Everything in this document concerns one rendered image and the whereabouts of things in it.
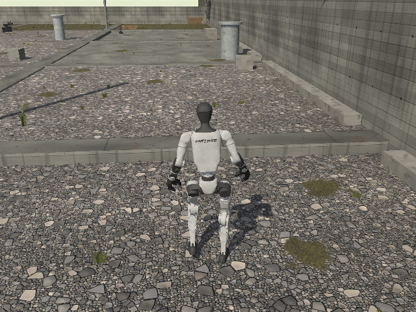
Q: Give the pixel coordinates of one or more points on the robot right shin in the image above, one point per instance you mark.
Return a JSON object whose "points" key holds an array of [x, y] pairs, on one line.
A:
{"points": [[224, 234]]}

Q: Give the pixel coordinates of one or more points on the right robot forearm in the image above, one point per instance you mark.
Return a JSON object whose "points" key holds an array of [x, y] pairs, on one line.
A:
{"points": [[241, 165]]}

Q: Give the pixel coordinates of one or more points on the robot right hand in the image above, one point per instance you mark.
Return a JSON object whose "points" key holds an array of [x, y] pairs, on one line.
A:
{"points": [[247, 174]]}

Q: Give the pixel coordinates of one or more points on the robot right upper arm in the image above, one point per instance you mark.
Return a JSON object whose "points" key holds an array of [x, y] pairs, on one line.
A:
{"points": [[231, 146]]}

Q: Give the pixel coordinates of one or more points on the robot left thigh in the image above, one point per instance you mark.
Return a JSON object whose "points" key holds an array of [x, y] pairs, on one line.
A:
{"points": [[193, 190]]}

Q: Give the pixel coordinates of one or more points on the robot left upper arm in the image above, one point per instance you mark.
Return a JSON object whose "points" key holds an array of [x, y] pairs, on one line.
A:
{"points": [[182, 148]]}

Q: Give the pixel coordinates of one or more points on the robot left hand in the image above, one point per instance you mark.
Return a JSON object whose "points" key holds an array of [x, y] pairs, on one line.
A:
{"points": [[169, 184]]}

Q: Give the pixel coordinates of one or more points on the left robot forearm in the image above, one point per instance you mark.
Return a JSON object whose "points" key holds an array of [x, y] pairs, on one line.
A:
{"points": [[174, 171]]}

